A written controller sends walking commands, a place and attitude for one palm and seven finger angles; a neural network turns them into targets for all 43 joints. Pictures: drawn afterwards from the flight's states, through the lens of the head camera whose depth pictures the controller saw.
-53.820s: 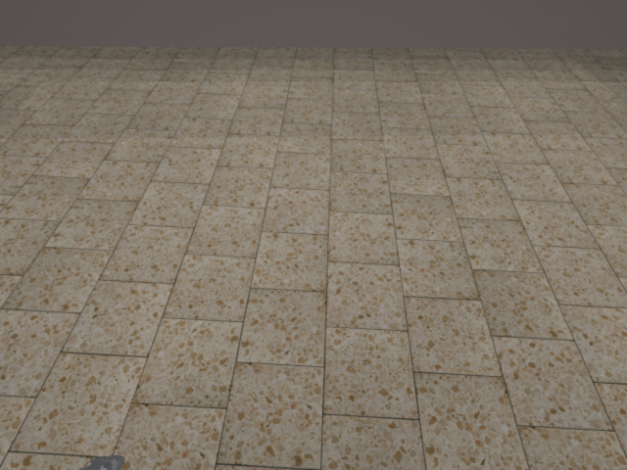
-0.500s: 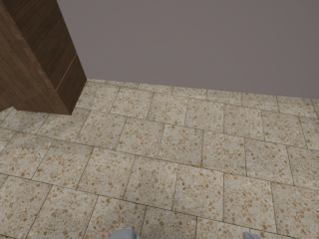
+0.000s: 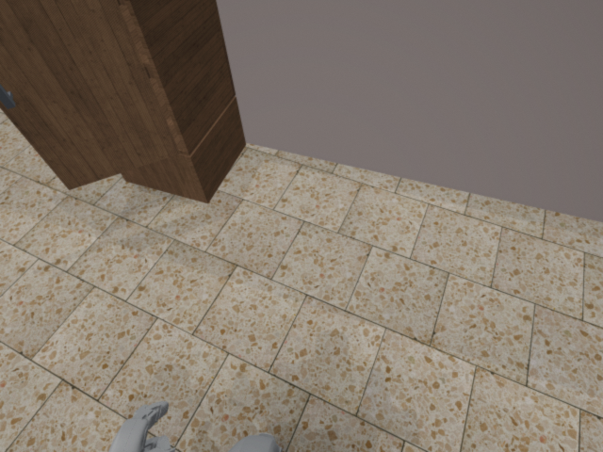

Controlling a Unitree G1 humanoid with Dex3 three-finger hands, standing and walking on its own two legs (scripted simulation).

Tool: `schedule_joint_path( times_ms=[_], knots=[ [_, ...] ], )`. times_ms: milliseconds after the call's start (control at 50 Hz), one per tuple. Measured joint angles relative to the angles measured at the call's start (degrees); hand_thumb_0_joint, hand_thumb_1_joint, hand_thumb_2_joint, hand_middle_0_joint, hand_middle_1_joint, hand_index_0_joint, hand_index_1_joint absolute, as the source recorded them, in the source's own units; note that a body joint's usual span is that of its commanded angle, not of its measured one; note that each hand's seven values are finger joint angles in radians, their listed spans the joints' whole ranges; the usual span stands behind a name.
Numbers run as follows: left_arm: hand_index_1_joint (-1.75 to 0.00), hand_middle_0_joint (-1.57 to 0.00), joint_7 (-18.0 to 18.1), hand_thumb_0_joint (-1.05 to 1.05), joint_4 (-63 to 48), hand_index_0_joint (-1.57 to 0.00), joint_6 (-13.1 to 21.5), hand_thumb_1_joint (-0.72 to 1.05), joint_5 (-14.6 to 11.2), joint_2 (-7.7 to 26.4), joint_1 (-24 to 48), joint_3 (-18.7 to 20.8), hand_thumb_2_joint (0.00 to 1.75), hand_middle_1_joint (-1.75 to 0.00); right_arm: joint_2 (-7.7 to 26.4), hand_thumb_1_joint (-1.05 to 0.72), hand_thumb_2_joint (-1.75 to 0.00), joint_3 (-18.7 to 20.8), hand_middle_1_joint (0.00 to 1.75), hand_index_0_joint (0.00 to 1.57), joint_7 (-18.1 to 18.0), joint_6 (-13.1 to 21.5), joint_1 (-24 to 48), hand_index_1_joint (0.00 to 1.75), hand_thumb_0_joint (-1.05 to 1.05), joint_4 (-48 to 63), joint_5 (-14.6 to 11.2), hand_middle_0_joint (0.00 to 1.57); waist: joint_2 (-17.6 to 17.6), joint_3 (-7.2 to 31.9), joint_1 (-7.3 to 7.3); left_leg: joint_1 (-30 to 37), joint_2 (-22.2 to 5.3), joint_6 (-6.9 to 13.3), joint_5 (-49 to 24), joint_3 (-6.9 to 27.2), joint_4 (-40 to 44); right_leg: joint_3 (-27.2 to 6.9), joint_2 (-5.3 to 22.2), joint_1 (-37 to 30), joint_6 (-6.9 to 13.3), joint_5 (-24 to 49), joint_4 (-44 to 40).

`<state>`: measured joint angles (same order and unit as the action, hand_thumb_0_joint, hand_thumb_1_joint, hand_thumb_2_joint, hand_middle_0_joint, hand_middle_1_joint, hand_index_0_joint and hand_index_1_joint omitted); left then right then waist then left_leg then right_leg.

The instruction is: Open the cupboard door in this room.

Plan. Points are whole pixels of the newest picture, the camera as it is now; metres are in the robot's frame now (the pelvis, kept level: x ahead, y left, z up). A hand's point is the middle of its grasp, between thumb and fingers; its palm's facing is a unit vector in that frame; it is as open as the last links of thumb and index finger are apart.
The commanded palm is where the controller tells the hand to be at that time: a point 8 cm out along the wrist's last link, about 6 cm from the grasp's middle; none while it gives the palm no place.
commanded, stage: turn to face it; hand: left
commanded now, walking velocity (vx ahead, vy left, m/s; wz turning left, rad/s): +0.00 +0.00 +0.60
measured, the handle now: out of the picture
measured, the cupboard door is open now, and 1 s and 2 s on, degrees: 45 45 45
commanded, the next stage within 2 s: take the last steps up to it in 0.68 s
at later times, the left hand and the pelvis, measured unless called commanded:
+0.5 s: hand out of the picture +0.00 +0.23 -0.16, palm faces +0.30 -0.92 -0.25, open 7.4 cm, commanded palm none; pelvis +0.01 +0.01 +0.01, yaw +15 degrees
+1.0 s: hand out of the picture -0.03 +0.16 -0.15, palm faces +0.48 -0.85 -0.21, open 7.3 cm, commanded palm none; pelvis +0.04 -0.02 +0.02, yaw +26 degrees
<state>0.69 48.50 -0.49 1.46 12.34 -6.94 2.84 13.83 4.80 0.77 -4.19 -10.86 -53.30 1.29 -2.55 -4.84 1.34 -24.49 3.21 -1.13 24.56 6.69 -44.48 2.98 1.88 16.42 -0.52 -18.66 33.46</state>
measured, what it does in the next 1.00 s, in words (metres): steps on the spot, turning left: left foot, then right foot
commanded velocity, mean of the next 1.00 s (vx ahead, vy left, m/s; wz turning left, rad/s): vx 0.07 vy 0.04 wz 0.33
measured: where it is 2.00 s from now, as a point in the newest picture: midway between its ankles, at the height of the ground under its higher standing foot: (247, 408)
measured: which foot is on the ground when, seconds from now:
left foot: up 0.00-0.28, down 0.30-0.68, up 0.70-1.00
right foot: down 0.00-0.30, up 0.32-0.66, down 0.68-1.00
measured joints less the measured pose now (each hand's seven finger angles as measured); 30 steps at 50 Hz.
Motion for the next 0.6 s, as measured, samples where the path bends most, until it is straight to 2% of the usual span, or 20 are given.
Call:
schedule_joint_path(
  times_ms=[20,60,100,160,240,280,300,320,360,400,440,500,600],
  knots=[
    [-0.3,-0.2,0.2,0.0,0.0,-0.2,0.1,0.91,0.0,-0.6,-0.3,-0.3,0.9,-0.3,0.4,-0.9,-0.89,0.3,0.3,0.2,0.0,-0.3,0.2,0.3,0.01,-0.3,0.0,0.21,-0.2,-0.3,0.13,-1.8,0.0,-0.3,2.3,-1.2,-6.4,0.8,0.4,-0.5,0.5,-0.5,0.2],
    [-0.3,-0.2,0.4,0.0,0.3,-0.2,0.0,0.91,-0.1,-1.6,-1.2,-0.7,0.9,-0.3,0.9,-0.91,-0.89,0.5,0.3,0.2,0.2,-0.8,0.6,0.3,0.01,-0.7,0.1,0.2,0.0,-0.8,0.36,-4.4,-0.7,-1.2,2.6,-3.8,-16.3,2.0,1.3,-2.1,0.8,-0.6,-0.8],
    [-0.3,-0.2,0.4,0.0,0.8,-0.21,-0.1,0.91,0.0,-2.1,-2.2,-0.9,0.9,-0.3,0.9,-0.91,-0.9,0.4,0.3,0.2,0.5,-1.0,1.0,0.3,0.01,-0.8,0.0,0.2,0.8,-1.0,0.63,-4.9,-1.9,-1.9,1.8,-5.9,-18.9,3.3,2.4,-3.7,0.8,-0.2,-2.2],
    [-0.3,-0.2,0.2,0.0,1.6,-0.21,-0.1,0.91,0.1,-2.4,-3.4,-1.1,0.9,-0.3,0.4,-0.91,-0.9,0.0,0.3,0.2,0.9,-1.0,1.7,0.3,0.01,-0.7,-0.2,0.2,2.5,-1.3,0.51,-2.9,-3.3,-2.5,1.3,-8.4,-13.2,5.5,4.0,-5.3,0.5,-0.2,-3.5],
    [-0.3,-0.2,-0.1,0.0,2.4,-0.21,0.1,0.9,0.3,-1.7,-4.9,-0.7,0.9,-0.3,-0.3,-0.91,-0.9,-0.6,0.3,0.19,1.1,-0.6,3.3,0.3,0.01,-0.4,-0.4,0.2,4.3,-1.8,-0.85,1.6,-3.7,-1.9,0.8,-10.3,-1.4,8.4,5.7,-5.7,-0.3,-1.8,-1.8],
    [-0.3,-0.2,-0.3,0.0,2.9,-0.21,0.1,0.9,0.2,-1.0,-5.9,-0.3,0.9,-0.3,-0.5,-0.91,-0.9,-0.9,0.3,0.19,1.1,0.0,4.1,0.3,0.01,0.2,-0.3,0.2,5.1,-1.8,-1.39,4.7,-3.3,-1.2,-3.1,-11.1,6.0,9.6,6.5,-5.1,-1.0,-3.5,0.8],
    [-0.3,-0.2,-0.4,0.0,3.1,-0.21,-0.1,0.9,0.0,-0.6,-6.7,-0.1,0.9,-0.3,-0.3,-0.91,-0.9,-1.1,0.3,0.19,1.2,0.5,4.3,0.3,0.01,0.8,-0.2,0.2,5.0,-1.4,-1.57,6.4,-3.4,-0.1,-8.4,-11.3,10.2,10.1,6.8,-4.0,-1.4,-4.7,3.3],
    [-0.3,-0.2,-0.5,0.0,3.5,-0.21,-0.5,0.9,-0.3,0.1,-6.9,0.2,0.9,-0.3,-0.5,-0.91,-0.9,-1.0,0.3,0.2,1.1,1.1,4.7,0.3,0.01,1.1,0.0,0.2,5.5,-1.3,-1.55,5.8,-3.0,1.7,-10.7,-11.2,9.8,9.3,7.2,-2.2,-2.0,-7.0,7.9],
    [-0.3,-0.2,0.0,0.0,4.6,-0.21,-2.0,0.9,-0.2,1.4,-6.8,0.7,0.9,-0.3,-1.0,-0.91,-0.9,-1.4,0.3,0.2,0.8,1.9,5.4,0.3,0.01,1.7,0.2,0.2,6.4,-1.4,-2.2,4.8,-2.5,3.4,-8.1,-11.0,7.3,4.9,6.0,2.3,-2.5,-12.8,18.5],
    [-0.3,-0.2,0.1,0.0,5.7,-0.21,-3.1,0.91,-0.2,2.0,-6.3,1.0,0.9,-0.3,-1.4,-0.91,-0.9,-1.7,0.3,0.2,0.0,2.3,5.3,0.3,0.0,2.2,0.4,0.2,5.9,-0.9,-2.32,5.0,-2.5,3.6,-7.0,-10.1,8.2,2.1,4.4,6.2,-2.8,-13.0,25.8],
    [-0.3,-0.2,-0.1,0.0,6.1,-0.2,-3.3,0.91,-0.1,2.3,-5.7,1.3,0.9,-0.3,-1.6,-0.91,-0.89,-2.1,0.3,0.2,-0.6,2.5,5.0,0.3,0.0,2.2,0.5,0.2,5.3,-0.5,-2.5,5.9,-2.4,3.1,-8.4,-9.3,10.8,0.5,3.6,8.6,-3.0,-10.3,28.5],
    [-0.3,-0.2,-0.4,0.0,5.6,-0.2,-2.9,0.91,-0.1,2.2,-5.1,1.3,0.9,-0.3,-1.9,-0.91,-0.89,-2.6,0.3,0.2,-0.9,2.6,4.6,0.3,0.0,1.6,0.5,0.2,4.2,-0.2,-2.74,7.2,-2.5,3.2,-10.5,-8.3,14.2,-0.6,3.0,9.6,-3.1,-7.9,26.1],
    [-0.29,-0.19,-0.5,0.0,4.9,-0.2,-2.4,0.91,-0.2,1.3,-4.2,0.8,0.9,-0.3,-2.5,-0.9,-0.89,-2.8,0.3,0.2,-0.7,2.1,3.2,0.3,0.0,0.4,0.7,0.2,2.3,0.4,-2.11,7.7,-2.7,2.2,-11.6,-6.4,15.9,-0.6,1.7,6.3,-2.8,-6.8,15.0]
  ],
)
